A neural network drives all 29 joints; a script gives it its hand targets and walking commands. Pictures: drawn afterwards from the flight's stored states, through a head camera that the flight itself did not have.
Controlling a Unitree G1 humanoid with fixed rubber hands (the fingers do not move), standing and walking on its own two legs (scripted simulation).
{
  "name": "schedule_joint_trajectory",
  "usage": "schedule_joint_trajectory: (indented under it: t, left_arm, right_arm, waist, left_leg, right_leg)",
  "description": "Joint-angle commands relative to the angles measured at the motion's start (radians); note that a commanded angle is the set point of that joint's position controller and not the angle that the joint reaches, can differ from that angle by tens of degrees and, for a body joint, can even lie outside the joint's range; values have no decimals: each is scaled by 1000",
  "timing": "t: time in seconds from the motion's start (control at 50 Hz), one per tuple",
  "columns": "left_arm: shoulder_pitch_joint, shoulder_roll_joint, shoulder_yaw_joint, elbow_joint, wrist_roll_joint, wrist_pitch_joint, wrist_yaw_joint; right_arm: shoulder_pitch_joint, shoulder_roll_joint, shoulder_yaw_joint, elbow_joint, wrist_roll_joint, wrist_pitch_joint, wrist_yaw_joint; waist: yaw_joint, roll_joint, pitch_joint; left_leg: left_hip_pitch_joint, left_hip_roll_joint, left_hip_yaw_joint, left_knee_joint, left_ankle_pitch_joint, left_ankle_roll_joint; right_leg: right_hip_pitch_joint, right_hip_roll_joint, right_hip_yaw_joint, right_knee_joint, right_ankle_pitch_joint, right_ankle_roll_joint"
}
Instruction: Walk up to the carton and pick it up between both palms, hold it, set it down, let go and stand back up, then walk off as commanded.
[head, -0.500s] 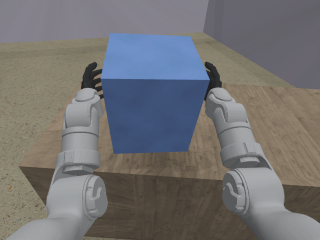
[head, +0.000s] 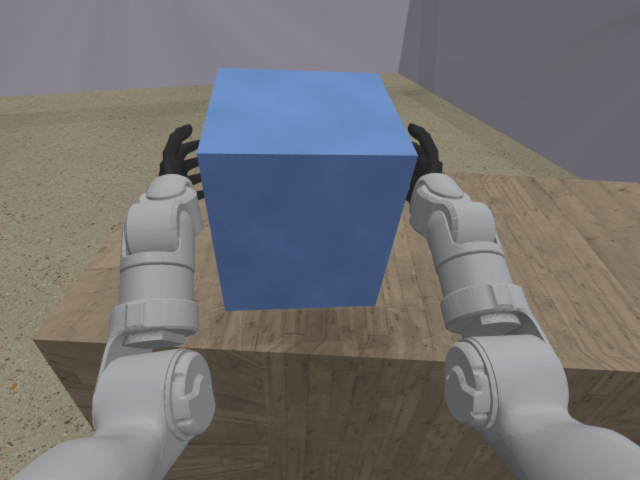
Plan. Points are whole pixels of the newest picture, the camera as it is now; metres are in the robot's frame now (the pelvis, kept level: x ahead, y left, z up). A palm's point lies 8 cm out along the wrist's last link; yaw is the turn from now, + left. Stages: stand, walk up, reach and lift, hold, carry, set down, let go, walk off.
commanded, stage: hold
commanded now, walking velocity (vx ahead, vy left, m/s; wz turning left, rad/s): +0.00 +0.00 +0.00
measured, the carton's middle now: (300, 193) +0.42 +0.04 +0.20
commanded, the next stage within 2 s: none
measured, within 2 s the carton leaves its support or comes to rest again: neither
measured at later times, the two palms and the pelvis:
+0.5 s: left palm (180, 186) +0.37 +0.18 +0.23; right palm (426, 184) +0.39 -0.12 +0.24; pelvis +0.00 +0.00 +0.00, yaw +0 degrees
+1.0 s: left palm (180, 185) +0.37 +0.18 +0.23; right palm (427, 184) +0.39 -0.12 +0.24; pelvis +0.00 +0.00 +0.00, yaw +0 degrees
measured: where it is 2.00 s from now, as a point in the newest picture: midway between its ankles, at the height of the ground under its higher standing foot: outside the picture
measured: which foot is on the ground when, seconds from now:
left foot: down 0.00-1.00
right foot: down 0.00-1.00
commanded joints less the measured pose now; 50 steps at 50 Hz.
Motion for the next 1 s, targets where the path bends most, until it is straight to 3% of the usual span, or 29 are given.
schedule_joint_trajectory:
  t: [0.0, 0.98]
  left_arm:
    - [-969, -616, -591, -245, -186, -67, -211]
    - [-982, -611, -586, -243, -187, -64, -216]
  right_arm:
    - [-852, 615, 357, -253, 212, -39, 83]
    - [-871, 603, 342, -256, 209, -30, 86]
  waist:
    - [-175, 91, -487]
    - [-176, 96, -492]
  left_leg:
    - [117, -103, -24, -141, 35, -25]
    - [113, -100, -23, -146, 29, -26]
  right_leg:
    - [306, 1, -4, -50, 124, 40]
    - [296, 0, -4, -50, 118, 39]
